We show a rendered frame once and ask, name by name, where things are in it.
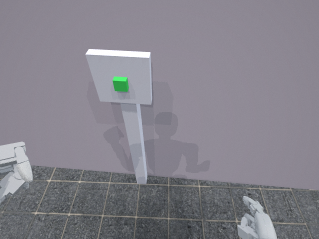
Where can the robot left hand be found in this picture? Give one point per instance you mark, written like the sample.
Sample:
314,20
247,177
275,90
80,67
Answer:
15,164

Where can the panel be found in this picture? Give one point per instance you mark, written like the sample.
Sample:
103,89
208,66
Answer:
136,66

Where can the robot right hand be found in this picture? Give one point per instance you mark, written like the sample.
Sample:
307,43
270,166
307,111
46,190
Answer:
260,226

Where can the button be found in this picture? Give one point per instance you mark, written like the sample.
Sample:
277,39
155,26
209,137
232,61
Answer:
120,84

